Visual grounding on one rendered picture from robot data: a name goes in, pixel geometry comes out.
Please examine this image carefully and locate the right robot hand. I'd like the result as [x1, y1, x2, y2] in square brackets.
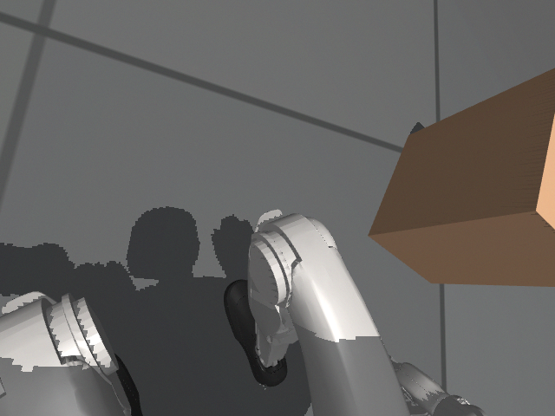
[389, 355, 450, 416]

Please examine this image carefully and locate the left robot foot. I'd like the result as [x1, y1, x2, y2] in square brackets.
[114, 354, 143, 416]

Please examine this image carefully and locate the right robot foot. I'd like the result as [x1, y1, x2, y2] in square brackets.
[224, 280, 287, 387]

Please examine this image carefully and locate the right robot arm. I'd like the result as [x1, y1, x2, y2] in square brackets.
[433, 395, 488, 416]

